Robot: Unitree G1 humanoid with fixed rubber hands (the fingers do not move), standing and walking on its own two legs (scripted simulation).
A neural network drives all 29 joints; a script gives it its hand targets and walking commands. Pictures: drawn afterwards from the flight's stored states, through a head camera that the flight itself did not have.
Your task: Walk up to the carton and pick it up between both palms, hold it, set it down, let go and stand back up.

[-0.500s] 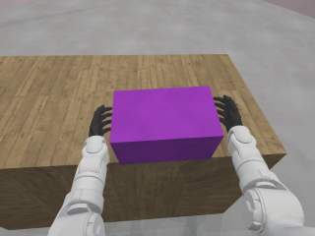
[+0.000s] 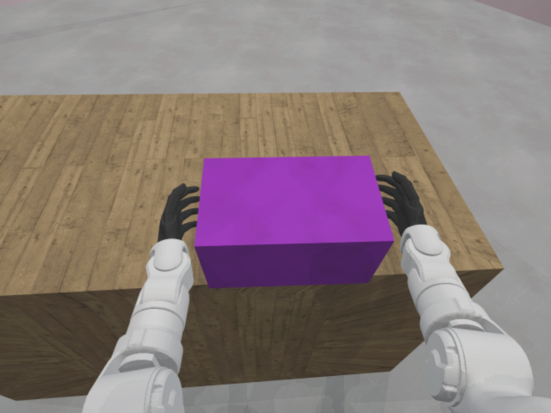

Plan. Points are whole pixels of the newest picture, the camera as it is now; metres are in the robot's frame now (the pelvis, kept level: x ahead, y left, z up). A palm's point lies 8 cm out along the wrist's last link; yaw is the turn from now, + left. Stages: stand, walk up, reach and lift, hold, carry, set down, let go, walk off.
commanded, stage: set down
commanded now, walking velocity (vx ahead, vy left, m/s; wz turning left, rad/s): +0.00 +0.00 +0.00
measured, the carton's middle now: (288, 222) +0.41 -0.01 +0.02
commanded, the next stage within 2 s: none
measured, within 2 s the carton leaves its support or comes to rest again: rests again in 0.02 s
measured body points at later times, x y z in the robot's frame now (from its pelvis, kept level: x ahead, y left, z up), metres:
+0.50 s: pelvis +0.01 +0.00 +0.00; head +0.03 +0.01 +0.45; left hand +0.38 +0.18 +0.03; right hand +0.40 -0.20 +0.05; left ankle -0.02 +0.12 -0.75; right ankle -0.02 -0.12 -0.75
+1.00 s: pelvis +0.01 +0.00 +0.00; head +0.06 +0.00 +0.45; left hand +0.37 +0.18 +0.00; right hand +0.41 -0.20 +0.02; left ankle -0.02 +0.12 -0.75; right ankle -0.02 -0.12 -0.75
